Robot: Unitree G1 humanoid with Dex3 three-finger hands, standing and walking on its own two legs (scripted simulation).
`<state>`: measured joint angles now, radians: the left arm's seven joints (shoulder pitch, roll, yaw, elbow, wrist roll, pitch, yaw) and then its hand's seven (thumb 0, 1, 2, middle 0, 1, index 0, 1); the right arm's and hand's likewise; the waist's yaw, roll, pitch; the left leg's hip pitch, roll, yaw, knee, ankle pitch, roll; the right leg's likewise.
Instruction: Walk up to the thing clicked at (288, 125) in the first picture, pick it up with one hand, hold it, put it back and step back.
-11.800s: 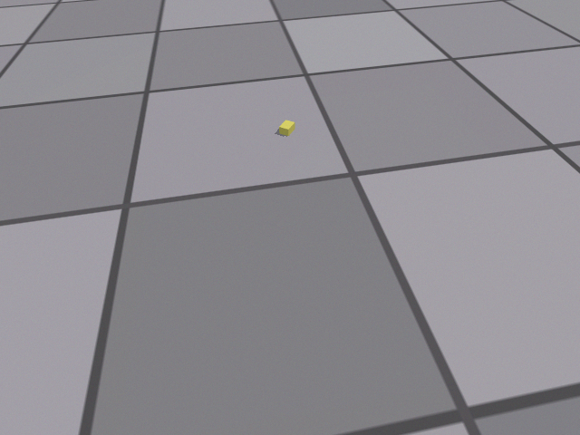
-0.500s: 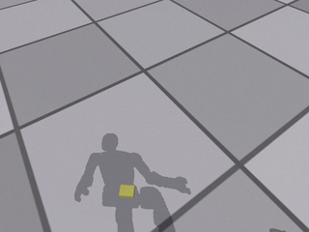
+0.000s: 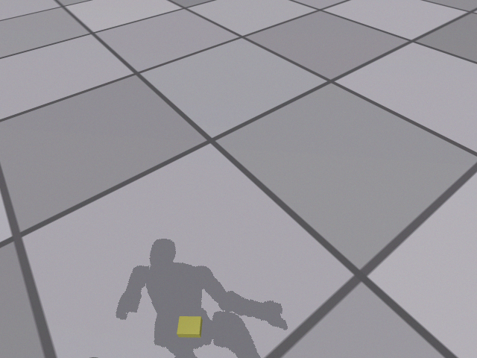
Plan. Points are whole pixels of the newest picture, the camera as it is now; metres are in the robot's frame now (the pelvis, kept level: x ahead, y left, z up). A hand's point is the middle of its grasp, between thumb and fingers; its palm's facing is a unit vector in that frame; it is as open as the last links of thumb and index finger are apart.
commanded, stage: walk up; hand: left
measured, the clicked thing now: (190, 326) +0.40 +0.24 -0.75
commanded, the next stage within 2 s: stand in 0.74 s
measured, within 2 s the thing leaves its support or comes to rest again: neither
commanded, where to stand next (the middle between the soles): +0.01 +0.00 m, yaw -1 degrees
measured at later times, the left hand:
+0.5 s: hand out of the picture +0.06 +0.27 -0.15, palm faces -0.02 -0.94 -0.34, open 7.4 cm
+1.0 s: hand out of the picture +0.07 +0.27 -0.15, palm faces -0.03 -0.94 -0.35, open 7.4 cm
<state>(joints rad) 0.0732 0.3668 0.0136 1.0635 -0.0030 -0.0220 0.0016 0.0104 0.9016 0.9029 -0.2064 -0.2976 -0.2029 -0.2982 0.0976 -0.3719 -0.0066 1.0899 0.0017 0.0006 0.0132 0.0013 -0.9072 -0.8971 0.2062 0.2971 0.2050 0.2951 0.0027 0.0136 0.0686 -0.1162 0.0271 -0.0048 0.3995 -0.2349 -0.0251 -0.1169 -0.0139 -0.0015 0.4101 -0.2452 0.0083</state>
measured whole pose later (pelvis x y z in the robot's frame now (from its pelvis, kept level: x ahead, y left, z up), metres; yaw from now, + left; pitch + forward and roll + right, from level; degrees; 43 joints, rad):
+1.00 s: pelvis +0.00 +0.01 +0.01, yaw +0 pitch -2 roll +0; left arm 0.10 0.35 0.00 1.14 0.01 -0.02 0.00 0.01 0.90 0.90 -0.21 -0.30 -0.20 -0.30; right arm 0.09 -0.35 0.00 1.13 0.00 -0.01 0.01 0.00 -0.91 -0.90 0.21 0.30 0.21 0.30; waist 0.00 0.01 0.06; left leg -0.10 0.01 0.01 0.31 -0.18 -0.01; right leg -0.09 -0.03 0.01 0.30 -0.18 0.03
